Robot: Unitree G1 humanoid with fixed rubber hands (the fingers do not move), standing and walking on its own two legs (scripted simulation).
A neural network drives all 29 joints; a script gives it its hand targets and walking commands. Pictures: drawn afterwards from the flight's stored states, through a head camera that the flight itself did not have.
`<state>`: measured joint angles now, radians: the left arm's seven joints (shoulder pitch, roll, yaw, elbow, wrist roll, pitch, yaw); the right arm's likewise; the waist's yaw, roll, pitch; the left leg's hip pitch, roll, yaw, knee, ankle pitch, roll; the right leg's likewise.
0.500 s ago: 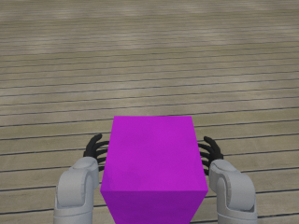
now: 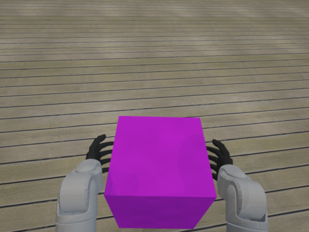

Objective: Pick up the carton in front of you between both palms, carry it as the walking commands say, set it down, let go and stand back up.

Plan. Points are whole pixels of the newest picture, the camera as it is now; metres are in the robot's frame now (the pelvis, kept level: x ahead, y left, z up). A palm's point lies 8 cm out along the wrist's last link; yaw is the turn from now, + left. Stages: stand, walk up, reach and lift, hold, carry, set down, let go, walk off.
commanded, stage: carry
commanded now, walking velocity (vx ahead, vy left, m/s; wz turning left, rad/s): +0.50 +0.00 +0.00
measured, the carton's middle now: (157, 175) +0.29 +0.00 -0.01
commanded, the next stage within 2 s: none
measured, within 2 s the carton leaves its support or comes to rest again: neither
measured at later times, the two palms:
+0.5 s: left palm (122, 83) +0.56 +0.12 +0.07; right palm (208, 86) +0.58 -0.18 +0.06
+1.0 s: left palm (122, 68) +0.69 +0.13 +0.04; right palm (198, 73) +0.69 -0.17 +0.04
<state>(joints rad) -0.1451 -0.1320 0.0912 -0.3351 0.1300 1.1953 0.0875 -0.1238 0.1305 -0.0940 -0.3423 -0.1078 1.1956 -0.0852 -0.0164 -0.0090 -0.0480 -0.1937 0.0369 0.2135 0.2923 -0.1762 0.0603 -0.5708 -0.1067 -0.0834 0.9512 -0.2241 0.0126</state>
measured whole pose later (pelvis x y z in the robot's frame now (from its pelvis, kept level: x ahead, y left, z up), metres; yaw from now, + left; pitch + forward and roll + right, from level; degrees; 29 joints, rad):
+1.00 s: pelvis +0.42 -0.02 -0.02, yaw +0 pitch +4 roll +0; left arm -0.15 -0.13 0.10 -0.13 0.18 1.05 0.06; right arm -0.13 0.13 -0.09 -0.14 -0.18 1.06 -0.05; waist 0.00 -0.01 -0.12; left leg -0.32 0.05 0.18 0.54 -0.28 0.02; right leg -0.15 -0.07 -0.17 0.50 -0.39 0.03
